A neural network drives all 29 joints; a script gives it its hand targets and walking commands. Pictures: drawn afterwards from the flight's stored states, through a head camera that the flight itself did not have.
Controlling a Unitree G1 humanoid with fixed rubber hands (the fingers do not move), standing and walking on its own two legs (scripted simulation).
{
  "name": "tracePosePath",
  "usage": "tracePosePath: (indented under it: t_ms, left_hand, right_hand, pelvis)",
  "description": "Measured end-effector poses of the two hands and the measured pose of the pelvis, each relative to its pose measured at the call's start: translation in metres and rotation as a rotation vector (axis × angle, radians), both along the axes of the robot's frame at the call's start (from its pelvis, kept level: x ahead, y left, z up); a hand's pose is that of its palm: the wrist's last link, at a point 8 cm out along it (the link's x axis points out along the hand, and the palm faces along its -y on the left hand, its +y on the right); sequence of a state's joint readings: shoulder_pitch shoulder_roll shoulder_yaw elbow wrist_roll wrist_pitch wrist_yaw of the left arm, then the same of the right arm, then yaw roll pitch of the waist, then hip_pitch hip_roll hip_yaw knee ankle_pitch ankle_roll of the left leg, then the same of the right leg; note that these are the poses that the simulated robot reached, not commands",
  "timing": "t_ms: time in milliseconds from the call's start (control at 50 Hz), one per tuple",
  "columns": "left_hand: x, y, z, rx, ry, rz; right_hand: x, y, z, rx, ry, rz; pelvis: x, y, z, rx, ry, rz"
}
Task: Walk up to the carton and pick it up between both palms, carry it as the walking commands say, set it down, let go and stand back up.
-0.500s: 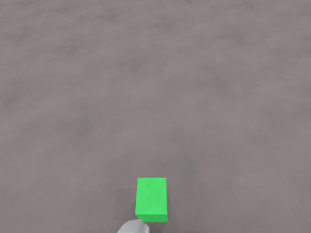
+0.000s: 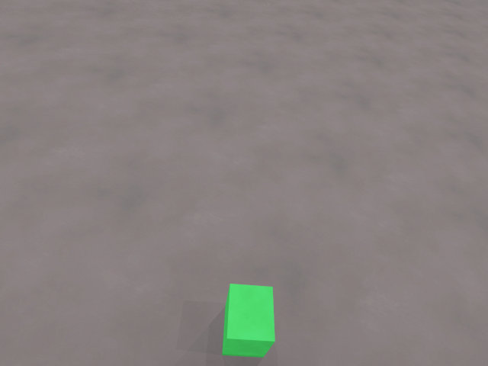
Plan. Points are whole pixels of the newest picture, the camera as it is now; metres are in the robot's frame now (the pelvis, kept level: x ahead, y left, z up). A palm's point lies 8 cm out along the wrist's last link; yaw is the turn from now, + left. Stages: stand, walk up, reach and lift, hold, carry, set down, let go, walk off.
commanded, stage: walk up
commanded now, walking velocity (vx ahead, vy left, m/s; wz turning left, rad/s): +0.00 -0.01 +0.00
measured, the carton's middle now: (247, 321) +0.41 -0.07 -0.68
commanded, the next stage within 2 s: none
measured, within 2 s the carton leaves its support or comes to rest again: neither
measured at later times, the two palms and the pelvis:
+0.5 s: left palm out of the picture -0.01 +0.27 -0.17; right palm out of the picture -0.12 -0.23 -0.07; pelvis +0.00 +0.02 +0.01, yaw -2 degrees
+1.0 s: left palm out of the picture +0.05 +0.15 -0.15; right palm out of the picture -0.02 -0.27 -0.17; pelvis +0.03 -0.07 -0.01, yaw -2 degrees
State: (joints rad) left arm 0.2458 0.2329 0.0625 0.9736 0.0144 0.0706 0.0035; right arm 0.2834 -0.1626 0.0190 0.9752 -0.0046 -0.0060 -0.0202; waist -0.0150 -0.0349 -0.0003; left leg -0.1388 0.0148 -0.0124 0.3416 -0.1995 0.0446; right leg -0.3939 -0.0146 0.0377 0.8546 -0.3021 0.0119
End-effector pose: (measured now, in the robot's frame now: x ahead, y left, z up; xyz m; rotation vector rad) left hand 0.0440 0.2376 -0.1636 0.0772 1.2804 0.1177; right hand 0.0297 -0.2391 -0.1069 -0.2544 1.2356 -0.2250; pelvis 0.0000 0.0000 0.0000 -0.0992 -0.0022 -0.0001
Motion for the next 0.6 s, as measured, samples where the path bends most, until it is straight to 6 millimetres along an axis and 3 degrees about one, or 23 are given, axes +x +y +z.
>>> tracePosePath:
  t_ms: [120, 200, 300, 400, 500, 600]
  left_hand:
    - [-0.043, 0.023, -0.009, 0.008, 0.121, 0.011]
    - [-0.051, 0.029, -0.009, 0.008, 0.152, -0.009]
    - [-0.051, 0.036, -0.003, 0.015, 0.165, -0.040]
    - [-0.053, 0.045, -0.005, 0.014, 0.193, -0.061]
    - [-0.057, 0.028, -0.011, -0.028, 0.205, -0.069]
    - [-0.042, -0.003, -0.011, -0.049, 0.174, -0.073]
  right_hand:
    - [-0.006, 0.033, -0.006, 0.011, -0.007, -0.021]
    - [-0.023, 0.043, -0.012, 0.020, 0.024, -0.047]
    - [-0.067, 0.047, -0.011, 0.014, 0.111, -0.125]
    - [-0.125, 0.025, 0.017, -0.077, 0.250, -0.209]
    - [-0.153, 0.005, 0.034, -0.119, 0.313, -0.230]
    - [-0.144, 0.010, 0.019, -0.048, 0.306, -0.221]
  pelvis:
    - [0.000, 0.021, -0.003, 0.022, -0.005, -0.027]
    - [-0.003, 0.032, -0.004, 0.027, 0.000, -0.038]
    - [-0.005, 0.038, -0.001, 0.001, 0.007, -0.025]
    - [-0.005, 0.029, 0.006, -0.033, -0.001, -0.014]
    - [0.001, 0.018, 0.007, -0.041, -0.012, -0.031]
    - [0.013, 0.006, 0.004, -0.026, -0.028, -0.039]
